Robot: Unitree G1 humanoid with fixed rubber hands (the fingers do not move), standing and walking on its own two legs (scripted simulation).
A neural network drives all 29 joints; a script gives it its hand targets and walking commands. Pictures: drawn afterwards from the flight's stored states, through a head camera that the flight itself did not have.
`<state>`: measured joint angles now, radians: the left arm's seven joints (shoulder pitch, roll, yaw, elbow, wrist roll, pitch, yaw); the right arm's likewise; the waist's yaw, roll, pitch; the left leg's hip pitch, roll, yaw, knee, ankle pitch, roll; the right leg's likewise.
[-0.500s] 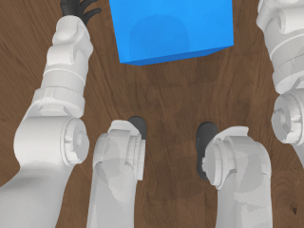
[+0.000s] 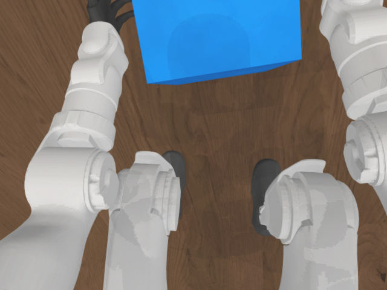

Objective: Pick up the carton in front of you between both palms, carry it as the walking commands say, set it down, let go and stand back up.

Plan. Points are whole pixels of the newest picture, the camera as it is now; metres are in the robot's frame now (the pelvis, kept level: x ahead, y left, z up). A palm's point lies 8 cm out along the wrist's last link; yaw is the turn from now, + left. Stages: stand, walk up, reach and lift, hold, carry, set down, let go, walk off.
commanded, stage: reach and lift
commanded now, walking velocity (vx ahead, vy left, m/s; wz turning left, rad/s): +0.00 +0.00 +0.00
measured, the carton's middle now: (213, 18) +0.54 +0.01 -0.25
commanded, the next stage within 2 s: none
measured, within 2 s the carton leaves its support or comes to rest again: leaves its support in 0.38 s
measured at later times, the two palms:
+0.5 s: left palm (108, 9) +0.53 +0.16 -0.14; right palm out of the picture +0.56 -0.14 -0.16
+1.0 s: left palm out of the picture +0.49 +0.15 +0.05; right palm out of the picture +0.51 -0.15 +0.05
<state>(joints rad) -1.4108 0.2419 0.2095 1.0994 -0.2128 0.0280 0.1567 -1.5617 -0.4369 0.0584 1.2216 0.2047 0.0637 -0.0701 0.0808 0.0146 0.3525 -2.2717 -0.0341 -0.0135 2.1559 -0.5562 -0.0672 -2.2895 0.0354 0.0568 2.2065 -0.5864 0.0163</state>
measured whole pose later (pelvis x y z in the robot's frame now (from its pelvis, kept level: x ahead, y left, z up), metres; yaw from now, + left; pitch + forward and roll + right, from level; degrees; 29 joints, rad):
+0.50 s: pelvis +0.01 +0.00 +0.00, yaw -1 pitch +39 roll +3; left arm -1.32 0.15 0.33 0.87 -0.10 0.21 0.18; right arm -1.43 -0.30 -0.07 1.03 0.07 0.21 -0.13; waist 0.08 0.02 0.26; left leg -2.28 -0.07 -0.05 2.18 -0.58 -0.09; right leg -2.29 0.07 0.06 2.22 -0.61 0.03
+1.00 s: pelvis -0.01 +0.00 +0.11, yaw -3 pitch +43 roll +1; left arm -1.07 -0.03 0.57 0.65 0.24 0.38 0.05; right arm -1.19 -0.07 -0.44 0.85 -0.26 0.36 -0.04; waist 0.05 -0.02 -0.13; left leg -2.06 -0.10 -0.09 1.77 -0.48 -0.09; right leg -2.07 0.11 0.08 1.80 -0.48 0.05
